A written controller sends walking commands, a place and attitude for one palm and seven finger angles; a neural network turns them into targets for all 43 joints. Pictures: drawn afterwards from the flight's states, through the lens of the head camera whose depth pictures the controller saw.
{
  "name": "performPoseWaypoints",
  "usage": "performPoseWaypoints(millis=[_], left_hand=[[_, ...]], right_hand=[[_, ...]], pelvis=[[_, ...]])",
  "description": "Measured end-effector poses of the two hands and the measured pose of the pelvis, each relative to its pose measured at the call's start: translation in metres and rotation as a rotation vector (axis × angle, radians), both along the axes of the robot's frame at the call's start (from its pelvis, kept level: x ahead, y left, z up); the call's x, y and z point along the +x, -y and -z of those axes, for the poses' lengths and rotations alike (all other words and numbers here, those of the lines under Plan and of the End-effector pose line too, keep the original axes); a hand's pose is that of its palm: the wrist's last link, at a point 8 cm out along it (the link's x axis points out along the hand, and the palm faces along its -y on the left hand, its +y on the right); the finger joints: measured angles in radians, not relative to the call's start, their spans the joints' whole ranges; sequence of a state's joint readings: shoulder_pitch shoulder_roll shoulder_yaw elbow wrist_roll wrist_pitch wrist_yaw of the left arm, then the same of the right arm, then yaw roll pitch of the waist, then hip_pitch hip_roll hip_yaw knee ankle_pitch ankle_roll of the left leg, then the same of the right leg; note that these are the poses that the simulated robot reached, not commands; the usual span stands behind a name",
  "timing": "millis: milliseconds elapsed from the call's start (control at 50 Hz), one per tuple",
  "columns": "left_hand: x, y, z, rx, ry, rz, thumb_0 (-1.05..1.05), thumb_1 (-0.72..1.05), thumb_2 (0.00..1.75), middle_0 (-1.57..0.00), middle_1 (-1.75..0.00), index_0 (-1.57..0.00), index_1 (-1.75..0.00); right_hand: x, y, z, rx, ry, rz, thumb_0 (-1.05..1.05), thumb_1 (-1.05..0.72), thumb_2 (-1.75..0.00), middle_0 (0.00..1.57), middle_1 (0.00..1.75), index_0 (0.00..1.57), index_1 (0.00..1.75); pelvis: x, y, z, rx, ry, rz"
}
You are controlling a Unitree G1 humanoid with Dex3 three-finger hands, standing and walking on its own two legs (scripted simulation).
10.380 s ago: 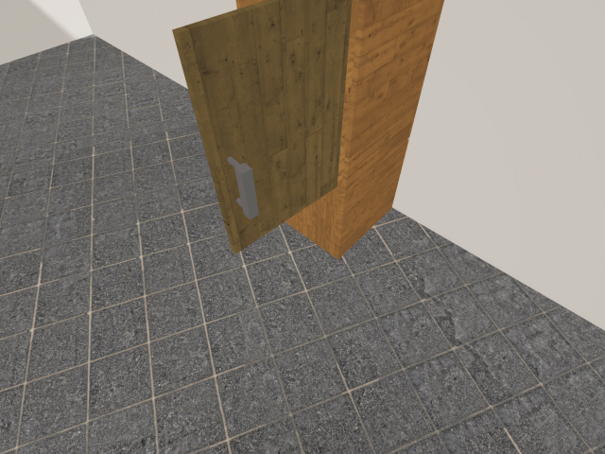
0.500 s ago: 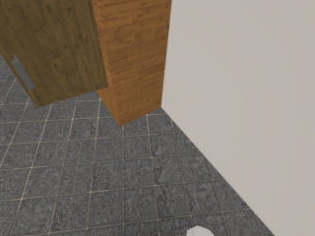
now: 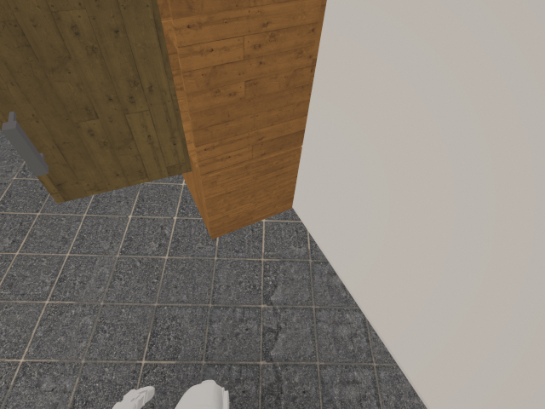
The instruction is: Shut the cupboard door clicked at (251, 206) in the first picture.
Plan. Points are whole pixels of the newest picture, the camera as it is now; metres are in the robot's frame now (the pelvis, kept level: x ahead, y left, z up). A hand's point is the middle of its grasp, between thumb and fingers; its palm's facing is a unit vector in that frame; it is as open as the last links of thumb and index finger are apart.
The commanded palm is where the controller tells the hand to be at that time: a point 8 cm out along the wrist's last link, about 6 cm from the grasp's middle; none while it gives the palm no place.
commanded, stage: turn to face it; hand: left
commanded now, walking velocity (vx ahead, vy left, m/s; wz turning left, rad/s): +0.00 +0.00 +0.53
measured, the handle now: (27, 143) +0.67 +0.59 -0.10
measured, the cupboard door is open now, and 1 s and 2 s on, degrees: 85 85 85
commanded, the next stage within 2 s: take the last steps up to it in 0.56 s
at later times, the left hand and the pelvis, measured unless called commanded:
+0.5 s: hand out of the picture +0.09 +0.23 -0.16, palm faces +0.20 -0.95 -0.25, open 7.4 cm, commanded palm none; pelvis +0.06 +0.00 +0.00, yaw +11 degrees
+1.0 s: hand out of the picture -0.02 +0.19 -0.18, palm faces +0.41 -0.89 -0.20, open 7.4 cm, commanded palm none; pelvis +0.09 +0.02 -0.01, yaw +20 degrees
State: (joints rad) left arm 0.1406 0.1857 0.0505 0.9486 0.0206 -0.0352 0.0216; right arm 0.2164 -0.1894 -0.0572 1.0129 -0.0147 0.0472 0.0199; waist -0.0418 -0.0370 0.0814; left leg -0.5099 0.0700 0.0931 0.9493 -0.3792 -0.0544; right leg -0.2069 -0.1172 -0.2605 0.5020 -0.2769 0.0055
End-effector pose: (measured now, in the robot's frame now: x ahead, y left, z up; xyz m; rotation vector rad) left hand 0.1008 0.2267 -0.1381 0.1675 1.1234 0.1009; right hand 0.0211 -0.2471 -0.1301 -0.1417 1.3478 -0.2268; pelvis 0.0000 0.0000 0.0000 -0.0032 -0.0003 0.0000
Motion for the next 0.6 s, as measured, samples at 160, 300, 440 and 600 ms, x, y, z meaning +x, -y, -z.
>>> performPoseWaypoints(millis=[160,300,440,600], left_hand=[[-0.037,-0.061,0.032,0.026,-0.140,-0.142,-0.01,0.92,0.90,-0.20,-0.30,-0.20,-0.30],[-0.039,-0.078,0.009,0.054,-0.142,-0.206,0.00,0.91,0.90,-0.20,-0.30,-0.19,-0.30],[-0.035,-0.059,-0.004,0.058,-0.132,-0.232,0.00,0.91,0.90,-0.20,-0.30,-0.19,-0.30],[-0.033,-0.013,-0.007,0.074,-0.100,-0.264,0.00,0.90,0.90,-0.20,-0.30,-0.20,-0.30]], right_hand=[[0.138,-0.014,-0.012,-0.100,0.229,-0.214,0.01,-0.91,-0.90,0.20,0.30,0.19,0.30],[0.176,-0.036,-0.026,-0.085,0.247,-0.303,0.01,-0.91,-0.89,0.20,0.30,0.20,0.30],[0.178,-0.043,-0.014,-0.007,0.198,-0.322,0.01,-0.90,-0.89,0.20,0.30,0.20,0.30],[0.164,-0.016,0.019,0.064,0.095,-0.302,0.01,-0.90,-0.89,0.20,0.30,0.20,0.30]], pelvis=[[0.031,-0.027,0.021,-0.021,-0.004,-0.076],[0.042,-0.030,0.004,-0.028,-0.021,-0.122],[0.052,-0.016,-0.002,-0.024,-0.020,-0.167],[0.062,0.016,0.008,0.012,-0.008,-0.226]])
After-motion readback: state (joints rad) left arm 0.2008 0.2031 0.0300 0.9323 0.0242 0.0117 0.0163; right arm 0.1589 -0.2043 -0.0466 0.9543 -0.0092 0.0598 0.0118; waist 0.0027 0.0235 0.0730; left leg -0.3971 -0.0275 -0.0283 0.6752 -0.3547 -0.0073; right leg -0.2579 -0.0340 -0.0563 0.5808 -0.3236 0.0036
